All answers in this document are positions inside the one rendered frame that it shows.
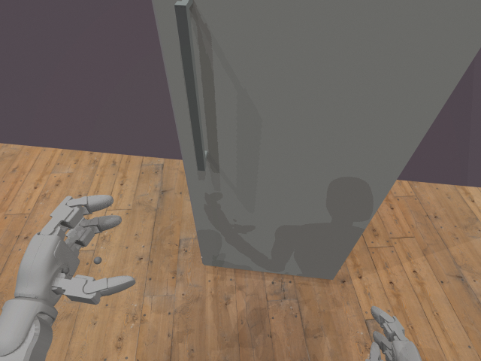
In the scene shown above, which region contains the robot left forearm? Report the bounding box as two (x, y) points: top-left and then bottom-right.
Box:
(0, 297), (58, 361)

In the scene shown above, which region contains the handle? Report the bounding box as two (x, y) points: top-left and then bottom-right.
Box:
(174, 0), (207, 171)

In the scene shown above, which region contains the robot left hand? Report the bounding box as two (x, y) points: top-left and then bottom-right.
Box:
(14, 195), (136, 306)

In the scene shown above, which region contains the fridge door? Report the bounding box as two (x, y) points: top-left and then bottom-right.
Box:
(154, 0), (481, 280)

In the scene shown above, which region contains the robot right hand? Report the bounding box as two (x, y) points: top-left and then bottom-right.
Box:
(365, 306), (422, 361)

